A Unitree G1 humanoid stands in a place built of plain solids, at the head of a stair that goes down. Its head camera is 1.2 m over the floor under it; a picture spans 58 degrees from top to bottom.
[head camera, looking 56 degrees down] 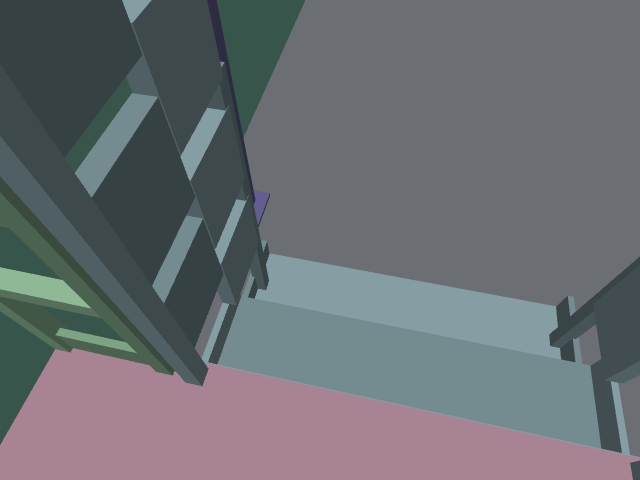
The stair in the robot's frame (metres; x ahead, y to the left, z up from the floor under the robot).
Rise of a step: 0.18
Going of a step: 0.30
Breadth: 1.22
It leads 12 degrees to the right of straight ahead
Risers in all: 3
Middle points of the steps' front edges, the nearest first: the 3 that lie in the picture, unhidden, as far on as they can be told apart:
0.28 -0.23 0.00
0.57 -0.30 -0.18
0.87 -0.36 -0.37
